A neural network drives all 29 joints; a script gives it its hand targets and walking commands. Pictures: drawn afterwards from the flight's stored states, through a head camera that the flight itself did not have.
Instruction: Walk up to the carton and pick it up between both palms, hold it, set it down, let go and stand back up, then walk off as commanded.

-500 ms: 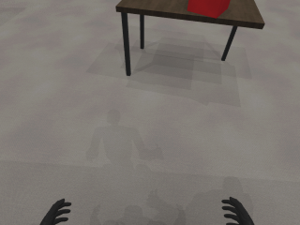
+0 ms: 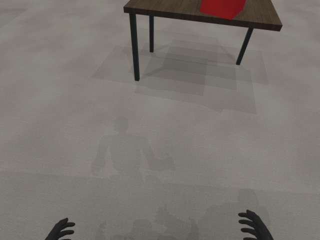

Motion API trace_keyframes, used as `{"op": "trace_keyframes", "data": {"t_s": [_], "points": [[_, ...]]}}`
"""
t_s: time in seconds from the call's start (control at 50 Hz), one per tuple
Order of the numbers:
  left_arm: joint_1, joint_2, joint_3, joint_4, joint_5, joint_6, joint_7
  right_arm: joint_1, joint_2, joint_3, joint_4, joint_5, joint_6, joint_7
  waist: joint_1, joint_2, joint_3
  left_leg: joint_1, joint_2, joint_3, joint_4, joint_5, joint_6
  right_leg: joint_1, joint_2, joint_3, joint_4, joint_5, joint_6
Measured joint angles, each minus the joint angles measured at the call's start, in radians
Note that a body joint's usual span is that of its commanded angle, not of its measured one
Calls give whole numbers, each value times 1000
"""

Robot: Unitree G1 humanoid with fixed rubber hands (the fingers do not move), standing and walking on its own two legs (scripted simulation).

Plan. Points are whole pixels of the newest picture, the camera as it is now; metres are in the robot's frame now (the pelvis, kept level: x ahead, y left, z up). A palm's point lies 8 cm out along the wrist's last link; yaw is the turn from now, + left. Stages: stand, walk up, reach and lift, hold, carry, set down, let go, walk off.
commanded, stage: stand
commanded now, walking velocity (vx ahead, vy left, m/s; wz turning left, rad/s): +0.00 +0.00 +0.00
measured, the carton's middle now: out of the picture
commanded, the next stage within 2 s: none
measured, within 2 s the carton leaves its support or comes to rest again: neither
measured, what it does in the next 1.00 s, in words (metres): stands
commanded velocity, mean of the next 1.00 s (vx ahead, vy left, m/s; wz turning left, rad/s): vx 0.00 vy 0.00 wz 0.00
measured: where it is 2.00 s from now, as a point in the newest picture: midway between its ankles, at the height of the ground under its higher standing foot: outside the picture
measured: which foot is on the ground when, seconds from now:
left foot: down 0.00-1.00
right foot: down 0.00-1.00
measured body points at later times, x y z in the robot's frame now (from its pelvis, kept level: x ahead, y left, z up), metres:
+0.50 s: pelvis +0.00 -0.01 +0.00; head +0.00 -0.01 +0.45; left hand +0.13 +0.27 -0.10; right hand +0.16 -0.26 -0.08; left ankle +0.00 +0.11 -0.72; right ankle +0.00 -0.13 -0.72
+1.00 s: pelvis -0.01 -0.01 +0.00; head -0.01 -0.02 +0.45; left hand +0.11 +0.27 -0.10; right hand +0.14 -0.27 -0.09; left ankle +0.00 +0.11 -0.72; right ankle +0.00 -0.13 -0.72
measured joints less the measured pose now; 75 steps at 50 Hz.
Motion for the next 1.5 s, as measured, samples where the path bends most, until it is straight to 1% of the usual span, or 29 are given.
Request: {"op": "trace_keyframes", "data": {"t_s": [0.5,0.98,1.5], "points": [[0,7,-2,37,0,-6,0,0,-3,0,5,0,-2,0,0,0,0,8,0,0,-17,14,-7,0,0,0,0,5,0],[0,10,-13,75,0,-9,-2,0,-8,0,50,0,0,6,0,0,0,16,0,0,-33,35,-15,0,0,1,0,17,-2],[0,14,-25,107,0,-11,-6,0,-12,0,99,0,3,9,0,0,0,32,0,0,-80,68,-29,0,0,1,-12,32,-14]]}}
